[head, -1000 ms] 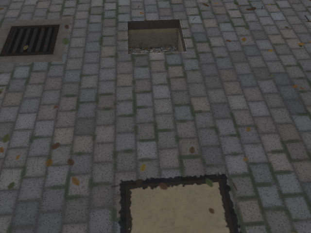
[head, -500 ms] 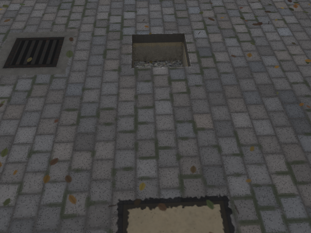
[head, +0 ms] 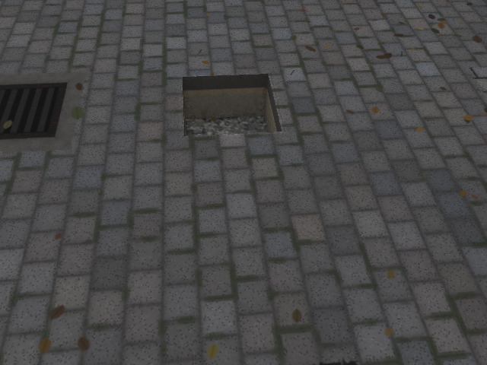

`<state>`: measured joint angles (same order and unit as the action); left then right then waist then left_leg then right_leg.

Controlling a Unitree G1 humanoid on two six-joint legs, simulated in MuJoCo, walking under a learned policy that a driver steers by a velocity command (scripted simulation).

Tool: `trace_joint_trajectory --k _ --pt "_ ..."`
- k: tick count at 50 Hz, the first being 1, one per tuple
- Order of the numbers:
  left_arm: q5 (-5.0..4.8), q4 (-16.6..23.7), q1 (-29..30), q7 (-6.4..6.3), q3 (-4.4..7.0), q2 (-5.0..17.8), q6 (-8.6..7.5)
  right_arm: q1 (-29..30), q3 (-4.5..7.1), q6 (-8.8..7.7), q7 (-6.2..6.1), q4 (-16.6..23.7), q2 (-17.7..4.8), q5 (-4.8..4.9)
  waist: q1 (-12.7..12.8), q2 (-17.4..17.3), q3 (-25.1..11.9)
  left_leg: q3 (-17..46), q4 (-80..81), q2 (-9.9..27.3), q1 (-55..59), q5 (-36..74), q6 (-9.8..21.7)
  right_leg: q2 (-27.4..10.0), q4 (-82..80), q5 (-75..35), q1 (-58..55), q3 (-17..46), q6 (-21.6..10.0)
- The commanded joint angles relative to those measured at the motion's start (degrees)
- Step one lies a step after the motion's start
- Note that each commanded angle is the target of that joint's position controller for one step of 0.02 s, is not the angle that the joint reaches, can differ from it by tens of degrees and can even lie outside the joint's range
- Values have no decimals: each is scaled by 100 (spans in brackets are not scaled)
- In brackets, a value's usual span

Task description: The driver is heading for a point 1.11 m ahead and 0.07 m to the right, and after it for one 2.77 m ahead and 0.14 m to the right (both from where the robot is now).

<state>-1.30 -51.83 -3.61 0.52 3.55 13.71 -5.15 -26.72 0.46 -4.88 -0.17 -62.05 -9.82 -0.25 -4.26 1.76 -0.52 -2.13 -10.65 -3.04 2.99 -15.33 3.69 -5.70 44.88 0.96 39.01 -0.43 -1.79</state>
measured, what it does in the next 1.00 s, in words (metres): walks ahead: right foot, then left foot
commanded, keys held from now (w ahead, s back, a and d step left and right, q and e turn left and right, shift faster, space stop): w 1.00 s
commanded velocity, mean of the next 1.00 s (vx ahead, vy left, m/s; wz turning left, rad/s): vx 0.49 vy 0.00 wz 0.00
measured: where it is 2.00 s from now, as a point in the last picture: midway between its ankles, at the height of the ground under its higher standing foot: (225, 195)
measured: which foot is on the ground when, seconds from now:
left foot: down 0.00-0.18, up 0.20-0.74, down 0.76-1.00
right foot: up 0.00-0.16, down 0.18-0.76, up 0.78-1.00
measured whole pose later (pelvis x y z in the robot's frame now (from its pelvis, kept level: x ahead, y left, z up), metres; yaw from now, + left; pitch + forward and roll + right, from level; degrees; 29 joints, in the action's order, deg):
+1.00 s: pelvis +0.56 +0.03 +0.00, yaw +0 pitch +1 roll +1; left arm -0.8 -53.1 -9.3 -0.6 3.7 15.8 -4.7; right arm -17.6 3.1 -5.9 1.4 -56.4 -12.8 -0.3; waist -2.1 2.5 0.1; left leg -4.0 -16.5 -3.4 -9.6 -8.4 4.4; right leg -7.2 59.3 11.2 36.3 1.7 -2.2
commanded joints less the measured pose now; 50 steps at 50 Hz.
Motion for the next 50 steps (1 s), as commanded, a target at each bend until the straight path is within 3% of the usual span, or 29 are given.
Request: trace_joint_trajectory --k 1,4,6,7,8,9,10,11,12,13,14,15,17,20,24,28,32,35,36,37,38,39,40,41,42,43,44,46,50 --pt "-31 574 1014 76 -86 87 -70 -264 194 -57 -65 173 -1019 49 -37 -607 827 661 541 1390 -577 2026 650 224 -882 -518 -14 -246 16" --pt "-59 773 1369 174 -107 175 -107 -384 232 -29 -65 89 -1007 97 -1 -608 943 617 363 1637 7 2334 628 248 -1312 -406 48 -163 -170" --pt "-50 808 1236 226 -56 331 -148 -262 283 5 -70 120 -1103 83 217 -680 713 516 -98 1728 363 3503 535 396 -1483 -82 -369 -233 -349" --pt "-39 755 945 223 10 474 -157 -195 316 28 -72 147 -1186 69 409 -811 420 482 -509 1737 481 4531 480 569 -1451 112 -883 -342 -442" --pt "-42 585 283 198 119 678 -154 -98 336 71 -68 176 -1230 40 774 -928 -27 380 -1296 1642 459 5482 401 771 -1443 238 -1748 -466 -578" --pt "-49 262 -808 149 255 932 -131 61 315 100 -55 257 -1192 12 1286 -927 -625 247 -2538 1405 -173 5529 237 714 -1453 120 -3250 -343 -774" --pt "46 33 -1920 76 363 1400 -89 40 222 80 -34 420 -970 -84 1529 -129 -1523 58 -4512 972 -1674 3277 84 -547 -1331 359 -5165 1166 -1147" --pt "139 -72 -2119 139 329 1463 -89 -794 1 -57 62 344 -75 36 976 1412 -2462 583 -6387 -119 -3665 -1533 -178 -1816 -2282 1715 -6736 4142 -2073" --pt "86 -64 -1854 148 197 931 -104 -224 153 -217 85 374 -729 199 1156 812 -1885 1177 -6996 166 -4243 -1561 -1 -1540 -2795 2121 -6214 4251 -1735" --pt "46 36 -1230 140 122 719 -130 410 242 -291 77 622 -1029 317 984 600 -918 916 -6961 460 -4521 -1016 75 -1370 -2948 1689 -5225 3256 -1460" --pt "65 140 -703 166 61 581 -166 705 258 -303 13 694 -1045 288 745 -46 -505 775 -6688 775 -4194 -444 68 -1189 -3131 900 -4205 2525 -1329" --pt "127 155 -470 204 21 440 -200 770 316 -255 -38 695 -989 198 537 -194 -265 720 -6394 953 -3880 -160 51 -976 -3279 420 -3474 1995 -1249" --pt "172 33 -473 239 -28 294 -221 447 325 -90 -60 662 -702 163 242 75 -185 741 -5980 1157 -3368 17 42 -701 -3583 360 -2828 1448 -1211" --pt "167 -135 -788 135 9 559 -223 863 368 33 -98 852 -722 128 213 125 175 617 -5313 1279 -3735 364 -118 -630 -3910 305 -2463 1047 -1296" --pt "145 -244 -1275 -27 41 740 -155 1812 392 9 -69 1164 -754 49 456 56 341 538 -3908 1261 -4372 1596 -274 -560 -3980 89 -2853 784 -1159" --pt "68 -376 -1725 -71 51 821 -114 2631 323 -36 18 1374 -648 95 734 81 427 286 -2699 986 -4132 2226 -290 -471 -3922 59 -3180 464 -988" --pt "35 -557 -2076 -84 89 873 -18 3208 273 -82 156 1622 -686 148 881 112 588 273 -2134 877 -4281 1806 -198 -779 -3567 -4 -3938 491 -965" --pt "19 -571 -1969 -110 150 993 65 3003 323 -146 239 1666 -884 166 631 268 426 167 -1866 704 -3717 1155 21 -970 -3088 -801 -4271 534 -828" --pt "19 -533 -1816 -112 158 1029 91 2566 400 -163 236 1559 -1033 158 351 332 157 -2 -1771 512 -3018 1048 128 -871 -2590 -1775 -4238 411 -736" --pt "41 -492 -1728 -110 112 907 119 1613 548 -167 206 1250 -1287 146 -85 252 -405 -124 -1728 340 -1757 1107 291 -556 -1518 -2478 -3965 165 -588" --pt "131 -341 -1743 -110 10 703 113 458 690 -165 150 993 -1758 74 -458 -295 -1296 947 -1865 1283 79 1172 678 -197 295 -1342 -2800 -136 -366" --pt "123 -310 -2451 -33 -216 -103 -26 -3 778 -129 175 837 -2195 41 -90 -1882 -2069 3743 -1195 2584 2091 121 1619 906 2344 2344 -419 -109 22" --pt "-20 -374 -2158 -15 -103 439 -172 62 612 -134 180 873 -1616 66 -253 -1488 -2089 4377 -676 2542 2073 -447 1520 739 3140 3107 270 735 -84" --pt "-144 -189 -1589 -4 -6 811 -257 620 525 -154 163 985 -1337 89 -181 -1201 -1233 3484 -627 2353 1352 -191 1222 423 3266 2673 673 672 -199" --pt "-132 -111 -1263 -46 1 827 -272 1136 460 -159 161 1116 -1168 63 2 -686 -795 2747 -511 2146 486 406 1069 100 3039 2110 470 508 -216" --pt "-35 -92 -1103 -87 42 782 -236 1450 409 -167 185 1153 -996 15 172 -458 -434 2239 -330 1934 -289 904 988 -84 2662 1758 203 450 -194" --pt "5 -107 -1218 -98 68 693 -156 1556 360 -183 202 1132 -855 -37 377 -556 -339 1889 -158 1765 -737 1126 914 -240 2411 1528 -173 494 -196" --pt "15 -146 -1386 -108 54 443 -15 1424 363 -198 215 1018 -864 -16 513 -592 -198 1531 121 1633 -1123 1359 960 -299 2064 1381 -425 433 -151" --pt "90 109 -680 -127 87 449 69 1040 424 -184 81 853 -1145 0 436 -431 144 1119 394 1616 -1085 1805 990 -350 1007 473 231 367 56"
